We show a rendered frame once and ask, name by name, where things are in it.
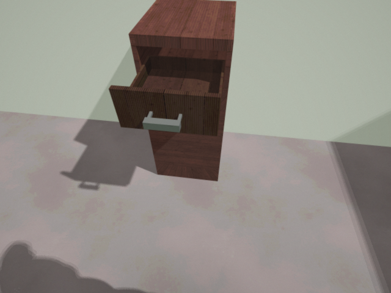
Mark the drawer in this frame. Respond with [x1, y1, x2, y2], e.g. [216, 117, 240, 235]
[109, 55, 225, 136]

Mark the cabinet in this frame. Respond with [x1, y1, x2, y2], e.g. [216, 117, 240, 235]
[129, 0, 236, 181]

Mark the handle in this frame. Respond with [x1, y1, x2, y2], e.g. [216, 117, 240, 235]
[142, 111, 182, 132]

